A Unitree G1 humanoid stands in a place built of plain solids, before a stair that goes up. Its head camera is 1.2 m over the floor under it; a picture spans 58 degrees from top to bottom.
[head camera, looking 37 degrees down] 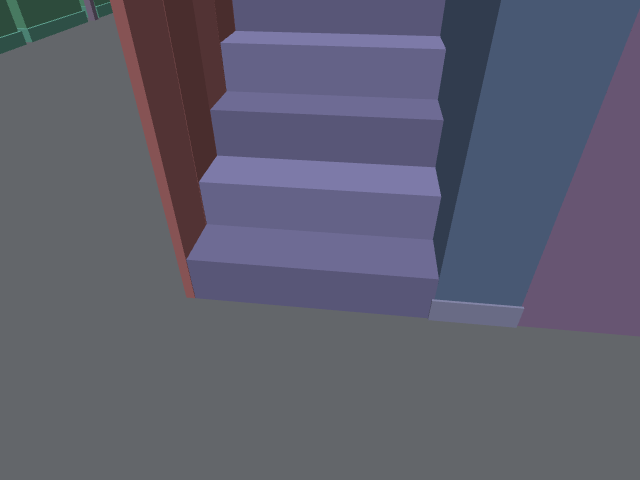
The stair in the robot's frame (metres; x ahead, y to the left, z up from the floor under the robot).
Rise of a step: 0.20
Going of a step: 0.23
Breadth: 0.90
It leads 7 degrees to the right of straight ahead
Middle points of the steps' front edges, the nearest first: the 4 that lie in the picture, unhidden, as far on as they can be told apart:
1.16 0.04 0.20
1.38 0.01 0.39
1.61 -0.01 0.59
1.83 -0.04 0.78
